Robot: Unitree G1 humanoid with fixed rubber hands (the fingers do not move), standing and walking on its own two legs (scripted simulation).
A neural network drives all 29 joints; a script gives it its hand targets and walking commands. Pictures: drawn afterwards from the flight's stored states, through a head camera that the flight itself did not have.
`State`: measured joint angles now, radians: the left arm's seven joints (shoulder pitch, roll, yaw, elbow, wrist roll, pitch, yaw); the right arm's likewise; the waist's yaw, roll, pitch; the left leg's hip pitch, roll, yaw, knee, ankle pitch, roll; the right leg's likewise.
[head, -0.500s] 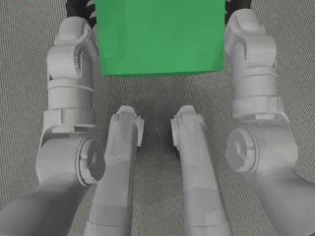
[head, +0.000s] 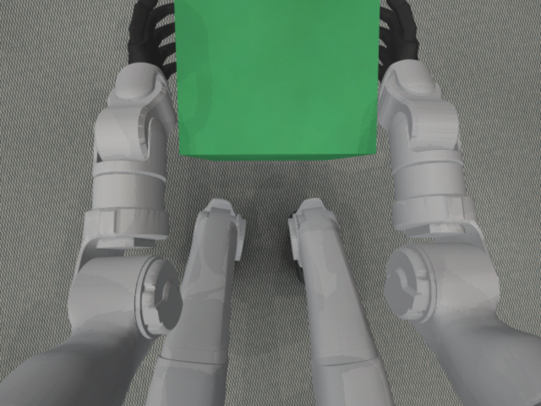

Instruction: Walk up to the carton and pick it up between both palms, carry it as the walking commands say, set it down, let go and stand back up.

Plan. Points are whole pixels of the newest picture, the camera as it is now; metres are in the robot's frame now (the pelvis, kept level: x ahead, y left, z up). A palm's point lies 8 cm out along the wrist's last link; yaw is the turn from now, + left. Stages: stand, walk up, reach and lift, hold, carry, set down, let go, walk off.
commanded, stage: reach and lift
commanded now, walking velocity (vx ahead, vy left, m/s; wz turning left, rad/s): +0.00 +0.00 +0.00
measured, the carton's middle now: (273, 80) +0.50 +0.00 -0.14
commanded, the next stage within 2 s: none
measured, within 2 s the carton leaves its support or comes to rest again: neither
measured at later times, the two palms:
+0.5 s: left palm (119, 61) +0.47 +0.15 +0.00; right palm (426, 54) +0.48 -0.14 +0.00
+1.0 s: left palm (76, 43) +0.45 +0.15 +0.08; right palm (480, 47) +0.46 -0.14 +0.08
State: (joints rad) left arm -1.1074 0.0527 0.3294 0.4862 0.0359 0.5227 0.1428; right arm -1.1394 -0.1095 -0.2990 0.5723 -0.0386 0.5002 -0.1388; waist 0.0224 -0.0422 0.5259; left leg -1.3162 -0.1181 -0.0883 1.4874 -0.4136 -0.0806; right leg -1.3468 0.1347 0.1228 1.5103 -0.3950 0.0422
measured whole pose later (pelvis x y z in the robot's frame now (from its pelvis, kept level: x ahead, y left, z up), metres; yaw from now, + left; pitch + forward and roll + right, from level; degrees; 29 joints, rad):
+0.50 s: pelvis +0.02 +0.00 +0.06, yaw +0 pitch +8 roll +2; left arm -0.94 0.02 0.30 0.45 0.04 0.49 0.13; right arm -0.98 -0.05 -0.29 0.50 -0.07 0.50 -0.13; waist 0.02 -0.03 0.52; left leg -1.02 -0.11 -0.11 1.25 -0.37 -0.06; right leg -1.04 0.12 0.13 1.27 -0.36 0.03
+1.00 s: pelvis +0.03 +0.00 +0.12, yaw +0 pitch +2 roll +1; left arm -0.79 -0.04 0.30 0.44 0.08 0.49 0.11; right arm -0.80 0.02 -0.33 0.47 -0.10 0.48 -0.11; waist 0.02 -0.03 0.49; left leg -0.70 -0.10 -0.13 0.95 -0.29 -0.05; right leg -0.72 0.09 0.14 0.97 -0.28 0.03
